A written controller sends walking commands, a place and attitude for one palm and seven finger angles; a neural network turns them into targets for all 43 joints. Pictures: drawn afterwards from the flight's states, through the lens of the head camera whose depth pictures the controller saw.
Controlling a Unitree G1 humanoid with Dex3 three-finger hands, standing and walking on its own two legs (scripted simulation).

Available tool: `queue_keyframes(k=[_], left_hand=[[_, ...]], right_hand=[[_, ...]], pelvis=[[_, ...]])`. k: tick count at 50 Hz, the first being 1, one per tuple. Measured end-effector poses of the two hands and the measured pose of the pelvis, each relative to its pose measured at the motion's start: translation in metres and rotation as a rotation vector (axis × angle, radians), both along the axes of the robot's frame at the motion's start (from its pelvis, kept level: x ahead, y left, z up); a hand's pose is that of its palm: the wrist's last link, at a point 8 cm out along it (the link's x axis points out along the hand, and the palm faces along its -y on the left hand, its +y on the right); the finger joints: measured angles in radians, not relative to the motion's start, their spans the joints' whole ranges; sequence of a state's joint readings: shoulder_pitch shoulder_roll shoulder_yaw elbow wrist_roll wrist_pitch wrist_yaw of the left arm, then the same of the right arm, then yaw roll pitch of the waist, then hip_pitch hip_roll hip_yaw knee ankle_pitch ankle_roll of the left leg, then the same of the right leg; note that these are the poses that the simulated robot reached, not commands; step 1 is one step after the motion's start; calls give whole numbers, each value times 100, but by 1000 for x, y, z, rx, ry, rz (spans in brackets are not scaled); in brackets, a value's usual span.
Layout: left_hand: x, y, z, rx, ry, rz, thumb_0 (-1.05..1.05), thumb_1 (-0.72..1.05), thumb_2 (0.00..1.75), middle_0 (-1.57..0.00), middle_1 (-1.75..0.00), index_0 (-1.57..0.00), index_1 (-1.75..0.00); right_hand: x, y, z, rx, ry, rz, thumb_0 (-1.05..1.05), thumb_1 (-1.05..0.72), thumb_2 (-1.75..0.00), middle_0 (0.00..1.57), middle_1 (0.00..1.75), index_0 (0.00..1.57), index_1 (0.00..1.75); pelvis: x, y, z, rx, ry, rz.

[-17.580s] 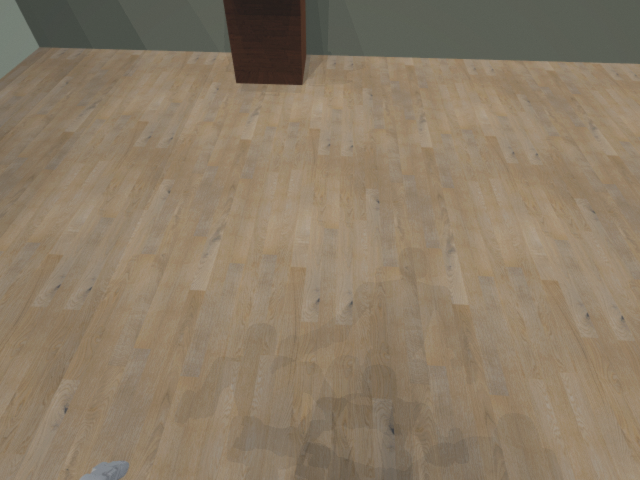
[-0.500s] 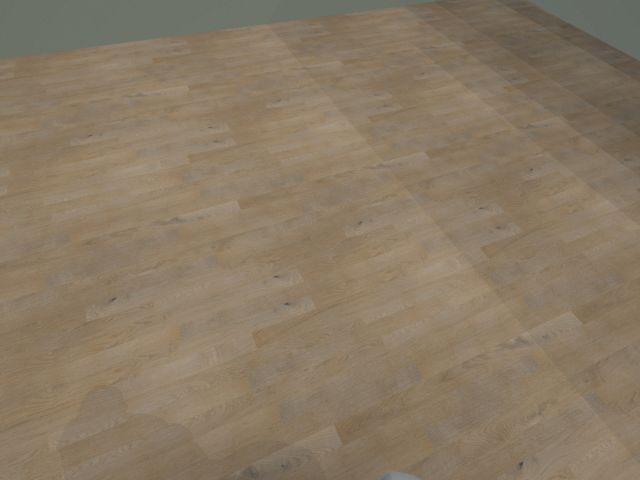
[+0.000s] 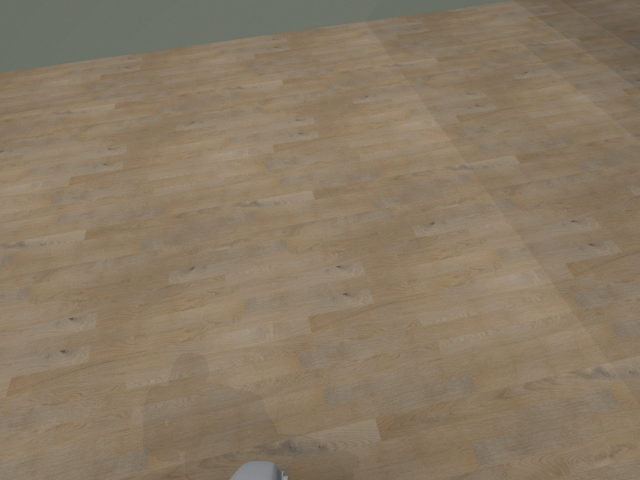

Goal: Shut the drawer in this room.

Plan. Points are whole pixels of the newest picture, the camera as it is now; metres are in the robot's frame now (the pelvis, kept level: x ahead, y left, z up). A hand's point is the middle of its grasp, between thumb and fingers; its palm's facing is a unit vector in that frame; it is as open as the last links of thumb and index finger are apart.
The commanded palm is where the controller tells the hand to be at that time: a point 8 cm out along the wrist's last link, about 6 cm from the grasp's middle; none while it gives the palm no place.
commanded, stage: turn or walk to find it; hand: left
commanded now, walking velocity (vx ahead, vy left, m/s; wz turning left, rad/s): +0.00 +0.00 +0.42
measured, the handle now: out of the picture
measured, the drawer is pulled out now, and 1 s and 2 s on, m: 0.17 0.17 0.17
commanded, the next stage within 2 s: none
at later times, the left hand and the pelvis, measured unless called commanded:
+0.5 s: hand out of the picture +0.04 +0.26 -0.16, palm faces +0.23 -0.94 -0.26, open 7.4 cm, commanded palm none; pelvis -0.01 +0.04 +0.00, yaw +12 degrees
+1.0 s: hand out of the picture -0.08 +0.22 -0.18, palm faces +0.47 -0.85 -0.24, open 7.4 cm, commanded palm none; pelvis -0.02 +0.03 -0.01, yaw +26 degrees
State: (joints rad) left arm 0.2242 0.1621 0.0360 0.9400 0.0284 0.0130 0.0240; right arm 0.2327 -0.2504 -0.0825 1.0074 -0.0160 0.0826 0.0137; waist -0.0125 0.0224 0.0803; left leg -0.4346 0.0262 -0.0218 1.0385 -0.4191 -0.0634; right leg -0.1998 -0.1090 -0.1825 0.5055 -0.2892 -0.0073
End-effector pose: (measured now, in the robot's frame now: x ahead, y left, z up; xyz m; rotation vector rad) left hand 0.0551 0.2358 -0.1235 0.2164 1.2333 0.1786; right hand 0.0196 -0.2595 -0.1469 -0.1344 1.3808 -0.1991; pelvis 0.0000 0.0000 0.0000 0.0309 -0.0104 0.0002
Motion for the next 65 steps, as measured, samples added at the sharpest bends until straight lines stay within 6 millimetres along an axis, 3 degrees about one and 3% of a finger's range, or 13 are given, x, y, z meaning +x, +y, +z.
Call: queue_keyframes(k=[4,10,13,17,23,28,31,37,42,46,54,59,65], left_hand=[[-31,18,-11,-16,49,64,0,91,89,-20,-30,-20,-30],[-74,60,-37,-28,136,162,0,91,89,-20,-30,-20,-30],[-79,72,-32,-25,155,191,1,91,89,-20,-30,-20,-30],[-70,79,-21,-23,101,209,1,91,90,-20,-30,-20,-30],[-43,74,-10,-7,1,213,1,91,90,-20,-30,-20,-30],[-22,55,-2,17,-82,212,0,91,90,-20,-30,-20,-30],[-23,41,1,38,-114,216,0,91,89,-20,-30,-20,-30],[-55,20,9,33,-83,295,0,91,89,-20,-30,-20,-30],[-89,13,3,11,-27,362,0,91,89,-20,-30,-20,-30],[-124,15,-6,-12,17,427,0,91,89,-20,-30,-20,-30],[-196,38,-37,-52,128,552,0,91,89,-20,-30,-20,-30],[-200,49,-25,-50,102,583,1,91,89,-20,-30,-20,-30],[-182,54,-12,-20,9,594,1,91,90,-20,-30,-20,-30]], right_hand=[[28,14,4,-23,-23,77,0,-91,-90,20,29,20,30],[78,50,12,-60,-148,191,0,-91,-90,20,29,20,30],[90,66,21,-62,-182,224,0,-91,-90,20,29,20,30],[99,80,27,-46,-190,261,0,-91,-90,20,29,20,30],[98,81,20,-8,-176,279,0,-90,-90,20,29,20,30],[92,64,2,23,-137,281,0,-90,-90,20,29,20,30],[91,51,-11,38,-116,282,0,-90,-90,20,29,20,30],[93,36,-8,33,-65,331,0,-91,-90,20,29,20,30],[97,38,-2,19,-35,388,0,-91,-90,20,29,20,30],[108,55,3,2,-36,455,0,-91,-90,20,29,20,30],[137,113,13,-19,-173,581,0,-91,-90,20,29,20,30],[137,133,24,-11,-192,623,0,-91,-90,20,29,20,30],[132,136,22,18,-179,646,0,-90,-90,20,29,20,30]], pelvis=[[-3,13,-3,-5,8,38],[-7,39,-15,-24,11,83],[-7,45,-8,-41,12,105],[-7,48,0,-52,14,137],[-7,41,1,-44,12,183],[-6,24,-6,-23,12,227],[-5,14,-11,-20,3,258],[-6,5,-3,0,-8,326],[-9,6,0,5,-5,377],[-14,13,-2,-1,-3,416],[-32,38,-15,-23,-12,469],[-39,44,-3,-45,-13,508],[-42,39,1,-46,-11,554]])
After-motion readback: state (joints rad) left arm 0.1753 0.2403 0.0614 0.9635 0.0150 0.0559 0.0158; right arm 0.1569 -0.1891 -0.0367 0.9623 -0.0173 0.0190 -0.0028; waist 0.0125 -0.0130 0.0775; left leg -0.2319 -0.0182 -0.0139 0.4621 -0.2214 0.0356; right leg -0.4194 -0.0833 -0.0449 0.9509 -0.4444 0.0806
